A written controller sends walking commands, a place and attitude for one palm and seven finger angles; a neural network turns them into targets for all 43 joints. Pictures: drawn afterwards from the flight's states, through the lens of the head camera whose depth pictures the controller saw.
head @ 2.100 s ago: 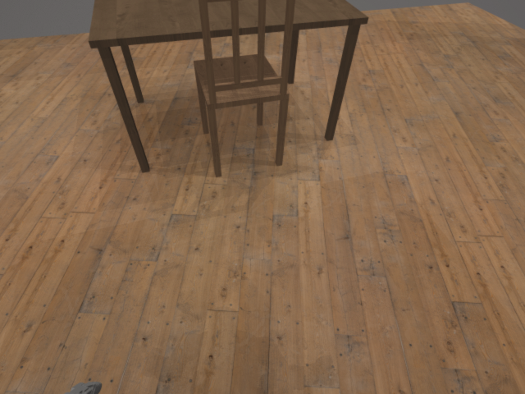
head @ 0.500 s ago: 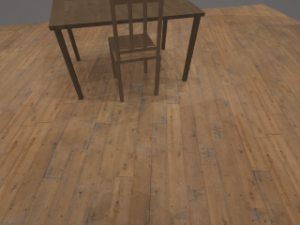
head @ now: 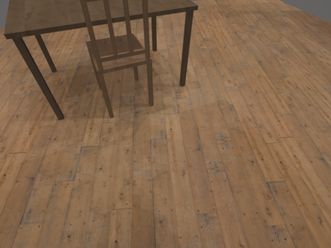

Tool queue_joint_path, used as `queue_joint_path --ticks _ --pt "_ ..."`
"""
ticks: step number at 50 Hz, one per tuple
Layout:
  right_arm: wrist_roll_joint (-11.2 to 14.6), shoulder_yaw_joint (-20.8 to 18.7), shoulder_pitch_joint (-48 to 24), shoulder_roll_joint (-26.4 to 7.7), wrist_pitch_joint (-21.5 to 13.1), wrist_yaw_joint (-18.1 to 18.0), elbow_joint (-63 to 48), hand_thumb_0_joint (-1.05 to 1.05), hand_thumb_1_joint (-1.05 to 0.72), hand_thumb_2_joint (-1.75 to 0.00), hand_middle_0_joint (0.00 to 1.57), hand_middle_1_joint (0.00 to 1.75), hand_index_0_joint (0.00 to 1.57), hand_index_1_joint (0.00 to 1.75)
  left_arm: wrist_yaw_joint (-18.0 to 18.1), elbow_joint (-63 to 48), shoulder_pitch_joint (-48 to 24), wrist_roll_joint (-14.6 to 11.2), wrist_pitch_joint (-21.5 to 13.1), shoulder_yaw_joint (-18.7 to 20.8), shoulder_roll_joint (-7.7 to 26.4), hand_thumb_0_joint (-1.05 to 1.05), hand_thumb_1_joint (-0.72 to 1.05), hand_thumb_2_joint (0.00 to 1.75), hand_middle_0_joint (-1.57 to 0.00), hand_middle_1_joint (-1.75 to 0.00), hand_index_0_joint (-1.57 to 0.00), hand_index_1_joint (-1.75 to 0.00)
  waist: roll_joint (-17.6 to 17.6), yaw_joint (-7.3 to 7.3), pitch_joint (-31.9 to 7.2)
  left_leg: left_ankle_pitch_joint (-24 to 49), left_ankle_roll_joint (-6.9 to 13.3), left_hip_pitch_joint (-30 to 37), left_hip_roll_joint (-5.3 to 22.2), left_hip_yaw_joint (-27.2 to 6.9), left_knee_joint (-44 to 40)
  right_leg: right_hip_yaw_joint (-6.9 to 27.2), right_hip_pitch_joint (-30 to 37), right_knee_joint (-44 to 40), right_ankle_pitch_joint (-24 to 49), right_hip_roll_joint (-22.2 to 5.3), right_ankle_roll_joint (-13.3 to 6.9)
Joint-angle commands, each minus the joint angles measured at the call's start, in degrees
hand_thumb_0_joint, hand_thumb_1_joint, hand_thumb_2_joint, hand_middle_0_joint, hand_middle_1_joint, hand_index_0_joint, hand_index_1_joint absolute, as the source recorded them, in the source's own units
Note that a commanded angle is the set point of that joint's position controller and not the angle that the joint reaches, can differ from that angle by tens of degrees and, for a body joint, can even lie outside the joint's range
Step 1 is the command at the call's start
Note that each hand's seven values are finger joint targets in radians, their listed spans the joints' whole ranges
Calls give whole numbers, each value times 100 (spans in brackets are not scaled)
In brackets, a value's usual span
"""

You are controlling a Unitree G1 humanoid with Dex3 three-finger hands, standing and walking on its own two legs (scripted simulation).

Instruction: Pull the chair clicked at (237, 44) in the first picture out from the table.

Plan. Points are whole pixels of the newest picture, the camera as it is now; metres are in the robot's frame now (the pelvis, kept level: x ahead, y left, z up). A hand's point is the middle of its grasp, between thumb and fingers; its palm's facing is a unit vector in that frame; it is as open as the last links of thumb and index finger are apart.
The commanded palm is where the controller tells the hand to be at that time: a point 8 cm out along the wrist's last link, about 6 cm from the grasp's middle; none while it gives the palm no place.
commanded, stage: walk to a spot facing it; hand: left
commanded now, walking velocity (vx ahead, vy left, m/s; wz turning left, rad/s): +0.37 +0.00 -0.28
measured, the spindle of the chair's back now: (111, 29) +1.22 +0.41 -0.05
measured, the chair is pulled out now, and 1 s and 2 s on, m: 0.00 0.00 0.00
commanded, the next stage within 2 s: turn to face it in 1.48 s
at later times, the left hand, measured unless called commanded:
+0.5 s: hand (86, 205) +0.26 +0.27 -0.17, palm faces -0.12 -0.98 -0.17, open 7.3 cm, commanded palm none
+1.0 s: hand (152, 127) +0.58 +0.10 -0.16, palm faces -0.42 -0.90 -0.15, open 7.3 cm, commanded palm none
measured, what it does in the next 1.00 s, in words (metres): walks ahead, turning right: left foot, then right foot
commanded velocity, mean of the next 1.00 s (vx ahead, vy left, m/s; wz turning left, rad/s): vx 0.36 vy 0.00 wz -0.34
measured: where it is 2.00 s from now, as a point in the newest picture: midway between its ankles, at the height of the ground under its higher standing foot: (187, 174)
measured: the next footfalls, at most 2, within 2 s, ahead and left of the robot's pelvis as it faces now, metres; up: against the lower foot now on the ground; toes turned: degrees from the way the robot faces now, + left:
left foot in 0.30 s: +0.29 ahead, +0.15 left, +0.00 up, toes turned +2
right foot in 0.94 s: +0.47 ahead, -0.13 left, +0.00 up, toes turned -30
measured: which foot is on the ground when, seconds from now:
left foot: up 0.00-0.28, down 0.30-0.94, up 0.96-1.00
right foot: down 0.00-0.30, up 0.32-0.92, down 0.94-1.00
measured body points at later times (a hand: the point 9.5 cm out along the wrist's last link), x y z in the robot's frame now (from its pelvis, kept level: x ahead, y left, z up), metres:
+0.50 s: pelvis +0.21 +0.08 +0.02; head +0.21 +0.11 +0.46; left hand +0.27 +0.32 -0.15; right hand +0.22 -0.16 -0.11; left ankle +0.25 +0.15 -0.72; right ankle +0.16 -0.05 -0.62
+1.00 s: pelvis +0.40 -0.01 +0.00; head +0.43 -0.01 +0.44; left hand +0.60 +0.14 -0.15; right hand +0.20 -0.13 -0.14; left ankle +0.29 +0.15 -0.64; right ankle +0.44 -0.11 -0.72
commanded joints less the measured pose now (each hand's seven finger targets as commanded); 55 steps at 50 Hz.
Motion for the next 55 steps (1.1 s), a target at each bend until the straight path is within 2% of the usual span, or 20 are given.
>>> queue_joint_path --ticks 1,4,11,13,14,15,16,17,19,23,31,40,43,45,46,47,48,50,52,55 --pt "-9 -154 -1332 -403 -317 5 -966 0 -90 -90 20 30 20 30 190 60 1010 13 -102 191 860 0 90 90 -20 -30 -20 -30 -308 283 438 563 -97 -2601 281 -278 1015 2613 1292 -2199 1997 -1929 -1159" --pt "15 -190 -1099 -234 -191 72 -931 0 -90 -90 20 30 20 30 200 58 716 27 -165 167 757 0 90 90 -20 -30 -20 -30 -569 6 375 1045 -218 -2146 240 -90 249 1809 786 -2405 2157 -1575 -966" --pt "65 -213 -1328 -142 -286 182 -1170 0 -90 -90 20 30 20 30 202 139 492 23 -145 253 863 0 90 90 -20 -30 -20 -30 -975 -41 530 1707 -27 -641 -57 216 -1809 1206 291 -2326 2020 -1236 -576" --pt "22 -280 -357 -385 -349 84 -881 0 -90 -90 20 30 20 30 193 124 323 -11 -138 297 875 0 90 90 -20 -30 -20 -30 -513 -514 80 1891 35 778 -283 280 -2514 944 159 -1090 2764 -950 -414" --pt "-27 -377 524 -761 -374 -1 -638 0 -90 -90 20 30 20 30 163 84 445 -41 -127 291 704 0 90 90 -20 -30 -20 -30 173 -801 -550 1692 144 2084 104 -179 -2730 804 -320 269 2517 -681 -275" --pt "-101 -543 1248 -1500 -386 -57 -510 0 -90 -90 20 30 20 30 102 -4 801 -90 -72 280 320 0 90 90 -20 -30 -20 -30 1868 -877 -1251 1079 575 2981 1690 -2402 -3450 125 -1318 2310 -87 112 -7" --pt "-64 -492 1255 -1532 -318 -55 -518 0 -90 -90 20 30 20 30 98 -202 595 -72 -110 256 298 0 90 90 -20 -30 -20 -30 1885 -775 -1176 74 908 2536 2280 -3542 -4457 457 -1867 3464 -1085 211 -74" --pt "-28 -440 669 -1216 -314 -98 -582 0 -90 -90 20 30 20 30 121 -217 238 -40 -78 239 312 0 90 90 -20 -30 -20 -30 1422 -685 -740 -752 897 1853 2334 -3407 -4752 652 -2175 4085 -626 -161 -129" --pt "-37 -266 -112 -509 -380 -94 -756 0 -90 -90 20 30 20 30 7 -203 -134 42 -6 265 247 0 90 90 -20 -30 -20 -30 691 -284 334 -414 670 430 1801 -2191 -4868 589 -2244 4065 329 -631 -77" --pt "-28 -242 -215 -178 -517 -140 -707 0 -90 -90 20 30 20 30 -46 -132 165 93 254 291 17 0 90 90 -20 -30 -20 -30 498 81 204 810 599 -48 1365 -613 -4916 476 -1935 3554 972 -779 105" --pt "38 -224 467 -311 -577 -164 -445 0 -90 -90 20 30 20 30 -133 -577 -962 91 334 299 140 0 90 90 -20 -30 -20 -30 322 -107 393 2394 665 1403 1338 191 -4960 245 -3046 2255 1800 -927 344" --pt "-65 -158 1357 -316 -443 -174 -42 0 -90 -90 20 30 20 30 -151 -948 -2304 36 240 181 32 0 90 90 -20 -30 -20 -30 525 -555 792 4071 688 2059 1482 791 -4529 -399 -2478 456 1233 -598 17" --pt "-57 -203 1207 -505 -416 -182 -85 0 -90 -90 20 30 20 30 -124 -801 -1696 41 153 211 142 0 90 90 -20 -30 -20 -30 663 -224 251 6228 608 2442 1497 1154 -3457 -735 -1538 -38 684 -162 -255" --pt "17 -235 954 -652 -391 -145 -191 0 -90 -90 20 30 20 30 -73 -382 -322 73 42 318 442 0 90 90 -20 -30 -20 -30 463 445 -609 6399 319 1716 1252 1416 -1582 -868 589 -691 1305 75 -418" --pt "103 -211 943 -415 -401 -69 -318 0 -90 -90 20 30 20 30 -10 -166 422 85 -18 459 1000 0 90 90 -20 -30 -20 -30 -243 724 -1227 4332 87 58 924 1441 13 446 2371 -798 1422 -1025 -803" --pt "148 -145 841 -51 -434 -95 -533 0 -90 -90 20 30 20 30 50 -61 898 -22 -35 564 1522 0 90 90 -20 -30 -20 -30 -1065 665 -1638 -351 -214 -1688 -70 1027 1946 3186 3388 -1351 2735 -2621 -1617" --pt "126 -206 331 -178 -417 -115 -659 0 -90 -90 20 30 20 30 88 -102 707 -127 17 561 1613 0 90 90 -20 -30 -20 -30 -454 689 -1258 -306 -70 -2012 99 184 2373 3042 2725 -1743 2780 -2656 -1744" --pt "41 -251 110 -126 -319 -93 -661 0 -90 -90 20 30 20 30 117 -293 -246 -118 3 410 1008 0 90 90 -20 -30 -20 -30 -259 211 -327 678 -46 -1863 524 -277 2132 2283 980 -2258 1226 -2231 -1237" --pt "-39 -201 390 76 -173 -66 -498 0 -90 -90 20 30 20 30 158 -321 -636 -42 -93 268 615 0 90 90 -20 -30 -20 -30 -174 -196 73 1001 -119 -1379 632 -221 1382 1460 -161 -2576 1106 -1829 -930" --pt "-50 -207 586 207 -86 -15 -485 0 -90 -90 20 30 20 30 155 -280 -641 14 -161 261 521 0 90 90 -20 -30 -20 -30 -519 -399 9 1171 -217 -1027 571 -74 380 902 -573 -2607 1212 -1482 -837"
